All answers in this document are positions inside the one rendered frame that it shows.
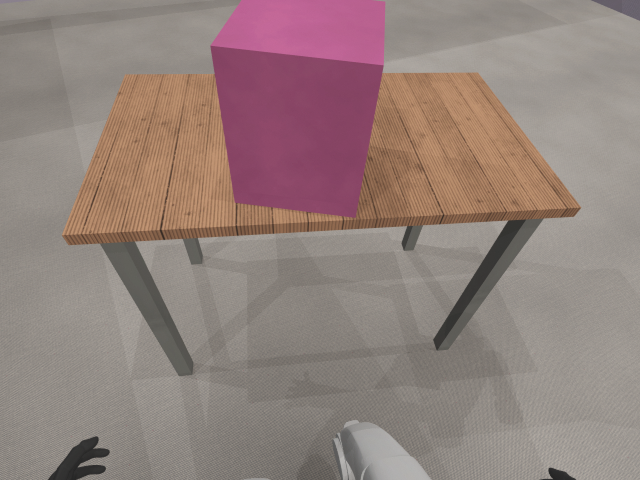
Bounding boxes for carton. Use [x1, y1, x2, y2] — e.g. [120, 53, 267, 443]
[210, 0, 385, 218]

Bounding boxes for right robot thigh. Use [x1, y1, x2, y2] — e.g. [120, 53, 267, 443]
[332, 422, 431, 480]

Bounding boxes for robot left hand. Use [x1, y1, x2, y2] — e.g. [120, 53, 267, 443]
[48, 436, 110, 480]

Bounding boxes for table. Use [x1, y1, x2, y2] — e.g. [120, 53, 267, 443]
[62, 73, 581, 376]

